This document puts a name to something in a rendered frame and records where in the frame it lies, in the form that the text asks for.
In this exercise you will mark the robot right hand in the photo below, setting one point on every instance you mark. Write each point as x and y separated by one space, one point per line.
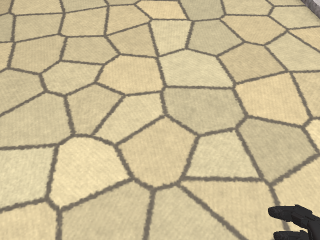
301 217

